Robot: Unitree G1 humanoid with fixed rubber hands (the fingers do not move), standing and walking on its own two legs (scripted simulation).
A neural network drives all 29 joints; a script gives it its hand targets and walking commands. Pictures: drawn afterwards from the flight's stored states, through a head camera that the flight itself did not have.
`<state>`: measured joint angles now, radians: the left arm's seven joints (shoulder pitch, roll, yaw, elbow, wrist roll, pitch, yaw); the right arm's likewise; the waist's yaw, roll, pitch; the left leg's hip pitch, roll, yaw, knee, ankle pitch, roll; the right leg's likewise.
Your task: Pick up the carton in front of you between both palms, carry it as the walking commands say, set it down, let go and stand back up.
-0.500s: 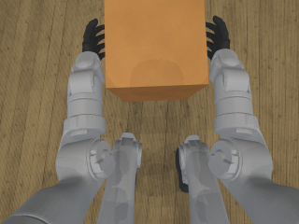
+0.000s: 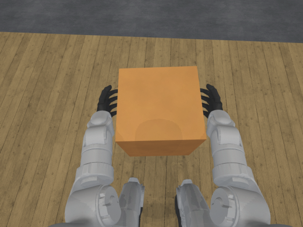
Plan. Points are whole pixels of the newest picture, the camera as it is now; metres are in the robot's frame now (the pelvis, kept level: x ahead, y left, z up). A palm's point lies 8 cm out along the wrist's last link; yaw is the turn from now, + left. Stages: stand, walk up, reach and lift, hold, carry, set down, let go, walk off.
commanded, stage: reach and lift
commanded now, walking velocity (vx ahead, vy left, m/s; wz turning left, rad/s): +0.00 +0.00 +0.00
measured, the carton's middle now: (158, 117) +0.41 +0.01 -0.10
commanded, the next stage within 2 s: hold in 1.58 s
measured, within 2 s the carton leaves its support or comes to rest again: neither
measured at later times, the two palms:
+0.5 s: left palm (87, 106) +0.35 +0.15 +0.12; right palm (245, 105) +0.35 -0.14 +0.12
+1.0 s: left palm (80, 104) +0.34 +0.15 +0.15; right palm (255, 104) +0.34 -0.14 +0.15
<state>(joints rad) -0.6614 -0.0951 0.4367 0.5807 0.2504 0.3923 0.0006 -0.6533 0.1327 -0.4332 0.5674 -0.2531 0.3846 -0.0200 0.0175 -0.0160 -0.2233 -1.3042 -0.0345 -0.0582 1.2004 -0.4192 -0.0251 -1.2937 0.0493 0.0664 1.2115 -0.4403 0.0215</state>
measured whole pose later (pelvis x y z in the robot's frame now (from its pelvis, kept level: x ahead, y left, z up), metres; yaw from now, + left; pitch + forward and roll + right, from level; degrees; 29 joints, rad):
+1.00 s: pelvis +0.03 +0.00 +0.12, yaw +0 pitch -5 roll +0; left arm -0.35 -0.18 0.33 0.36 0.31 0.61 -0.02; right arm -0.35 0.18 -0.32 0.37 -0.31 0.61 0.04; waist 0.00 0.00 0.04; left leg -0.16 -0.02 -0.07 0.44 -0.20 -0.01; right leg -0.15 0.02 0.08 0.44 -0.21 0.01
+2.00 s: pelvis +0.04 +0.00 +0.13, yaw +0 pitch -8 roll +0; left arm -0.29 -0.16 0.24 0.22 0.28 0.76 -0.01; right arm -0.29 0.16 -0.23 0.22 -0.28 0.76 0.03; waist 0.00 0.00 0.05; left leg -0.05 -0.01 -0.07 0.36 -0.17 -0.01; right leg -0.03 0.02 0.08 0.37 -0.19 0.01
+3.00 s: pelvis +0.42 -0.06 +0.10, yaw +0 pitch +4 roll -1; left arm 0.06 -0.13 0.05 -0.47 -0.02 1.12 0.18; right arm 0.07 0.13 -0.07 -0.51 0.02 1.14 -0.18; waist 0.01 0.04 -0.14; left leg -0.21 0.12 0.07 0.98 -0.48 -0.03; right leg -0.49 -0.05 -0.27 0.62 -0.19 -0.09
